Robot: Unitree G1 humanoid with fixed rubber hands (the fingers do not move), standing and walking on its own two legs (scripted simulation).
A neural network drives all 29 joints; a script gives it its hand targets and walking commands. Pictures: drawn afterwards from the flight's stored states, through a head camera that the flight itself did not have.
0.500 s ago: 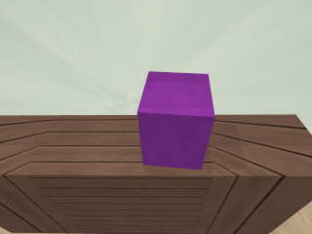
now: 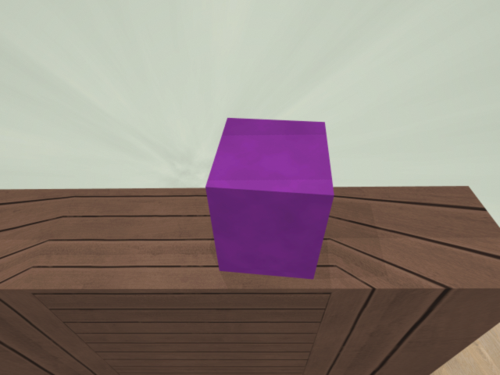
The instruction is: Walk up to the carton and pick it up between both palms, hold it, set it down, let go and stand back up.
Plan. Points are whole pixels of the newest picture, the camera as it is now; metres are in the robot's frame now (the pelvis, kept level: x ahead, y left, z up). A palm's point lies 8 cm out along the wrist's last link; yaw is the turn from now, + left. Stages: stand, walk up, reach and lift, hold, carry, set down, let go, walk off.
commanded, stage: stand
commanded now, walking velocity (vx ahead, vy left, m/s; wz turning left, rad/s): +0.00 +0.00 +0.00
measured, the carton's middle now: (270, 198) +0.46 -0.01 +0.02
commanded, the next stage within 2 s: none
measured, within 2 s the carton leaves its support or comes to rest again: neither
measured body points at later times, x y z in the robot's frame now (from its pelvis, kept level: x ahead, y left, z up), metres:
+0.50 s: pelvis +0.03 +0.00 +0.00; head +0.02 +0.01 +0.45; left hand +0.04 +0.25 -0.14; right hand +0.05 -0.24 -0.14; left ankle +0.07 +0.14 -0.73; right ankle +0.00 -0.11 -0.73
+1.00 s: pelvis +0.04 +0.01 +0.01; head +0.03 +0.01 +0.46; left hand +0.04 +0.25 -0.14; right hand +0.05 -0.23 -0.14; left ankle +0.07 +0.14 -0.73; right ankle +0.00 -0.11 -0.73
